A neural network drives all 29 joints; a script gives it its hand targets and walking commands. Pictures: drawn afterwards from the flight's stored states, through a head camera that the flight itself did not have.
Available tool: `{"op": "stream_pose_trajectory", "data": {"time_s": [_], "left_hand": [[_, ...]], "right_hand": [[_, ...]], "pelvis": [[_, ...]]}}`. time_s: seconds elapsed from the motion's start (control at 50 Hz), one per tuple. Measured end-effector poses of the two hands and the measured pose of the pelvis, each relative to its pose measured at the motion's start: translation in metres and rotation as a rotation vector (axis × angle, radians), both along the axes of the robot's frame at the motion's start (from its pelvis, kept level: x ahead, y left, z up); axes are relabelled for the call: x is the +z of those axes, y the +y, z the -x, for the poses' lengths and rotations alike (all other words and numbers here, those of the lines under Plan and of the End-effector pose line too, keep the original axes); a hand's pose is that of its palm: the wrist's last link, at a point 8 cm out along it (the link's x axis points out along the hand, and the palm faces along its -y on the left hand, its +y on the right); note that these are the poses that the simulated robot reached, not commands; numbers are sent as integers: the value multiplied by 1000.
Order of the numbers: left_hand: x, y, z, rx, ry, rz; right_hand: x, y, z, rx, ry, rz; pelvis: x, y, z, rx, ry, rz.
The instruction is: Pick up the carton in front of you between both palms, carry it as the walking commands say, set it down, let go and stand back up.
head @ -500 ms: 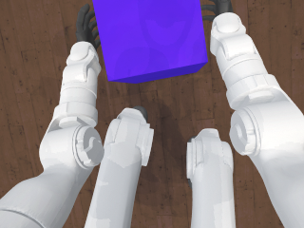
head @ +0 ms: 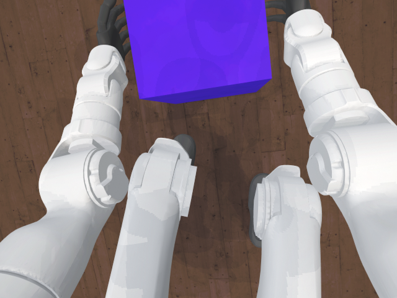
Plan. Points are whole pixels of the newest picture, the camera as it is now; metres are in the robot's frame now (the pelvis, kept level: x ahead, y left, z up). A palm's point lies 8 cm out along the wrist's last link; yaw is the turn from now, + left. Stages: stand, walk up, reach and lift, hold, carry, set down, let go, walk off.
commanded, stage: set down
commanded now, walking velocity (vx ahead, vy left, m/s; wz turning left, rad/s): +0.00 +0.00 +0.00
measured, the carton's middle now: (203, 44) +0.50 +0.11 -0.26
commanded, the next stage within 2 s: let go in 1.54 s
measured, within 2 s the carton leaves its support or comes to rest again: neither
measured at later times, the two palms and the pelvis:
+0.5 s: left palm (94, 53) +0.45 +0.31 -0.19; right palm (308, 18) +0.56 -0.07 -0.20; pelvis +0.00 +0.01 -0.01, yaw +0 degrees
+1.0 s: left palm (27, 27) +0.45 +0.30 -0.04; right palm out of the picture +0.58 -0.06 -0.04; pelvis +0.01 +0.02 +0.08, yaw +1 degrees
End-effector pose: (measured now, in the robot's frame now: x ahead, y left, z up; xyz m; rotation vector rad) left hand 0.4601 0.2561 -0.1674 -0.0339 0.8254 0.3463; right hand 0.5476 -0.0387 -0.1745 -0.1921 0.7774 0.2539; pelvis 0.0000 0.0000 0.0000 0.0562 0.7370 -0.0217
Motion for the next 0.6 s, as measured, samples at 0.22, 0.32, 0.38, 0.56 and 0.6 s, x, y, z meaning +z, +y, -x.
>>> {"op": "stream_pose_trajectory", "data": {"time_s": [0.22, 0.32, 0.38, 0.56, 0.6], "left_hand": [[-7, 3, -3, 0, -10, -1], [-18, 13, 7, 40, 15, -21], [-25, 28, 14, 74, 22, -45], [-18, 54, 6, 92, -69, -59], [-10, 53, 3, 94, -104, -47]], "right_hand": [[-4, -1, -2, 27, -23, -17], [-15, -11, -4, -11, -41, -17], [-24, -22, -5, -39, -44, 0], [-21, -22, -10, -48, -116, -10], [-11, -20, -11, -48, -143, -9]], "pelvis": [[-3, 1, 2, 1, -23, 2], [-3, 4, 2, 5, -30, 3], [-4, 8, 2, 9, -26, 4], [-9, 19, 1, 20, -30, 19], [-8, 21, 2, 27, -34, 24]]}}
